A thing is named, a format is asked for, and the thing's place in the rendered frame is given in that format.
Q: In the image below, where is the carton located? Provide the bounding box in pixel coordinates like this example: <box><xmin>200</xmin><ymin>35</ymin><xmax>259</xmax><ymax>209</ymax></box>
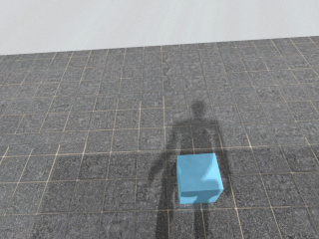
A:
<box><xmin>176</xmin><ymin>153</ymin><xmax>224</xmax><ymax>204</ymax></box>

